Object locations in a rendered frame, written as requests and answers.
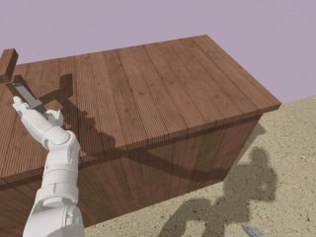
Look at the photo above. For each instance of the left robot upper arm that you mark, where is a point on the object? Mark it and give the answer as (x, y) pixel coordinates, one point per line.
(62, 221)

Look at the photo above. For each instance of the robot right hand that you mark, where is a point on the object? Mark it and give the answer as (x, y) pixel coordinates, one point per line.
(251, 231)

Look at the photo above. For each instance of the counter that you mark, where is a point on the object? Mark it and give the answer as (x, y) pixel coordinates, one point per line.
(154, 121)

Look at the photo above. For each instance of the tap lever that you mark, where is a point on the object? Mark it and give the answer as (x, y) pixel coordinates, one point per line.
(32, 102)

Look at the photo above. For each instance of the left robot forearm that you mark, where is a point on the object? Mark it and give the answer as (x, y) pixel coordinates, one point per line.
(59, 179)

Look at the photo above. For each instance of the robot left hand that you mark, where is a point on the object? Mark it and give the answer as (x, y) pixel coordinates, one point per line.
(35, 122)

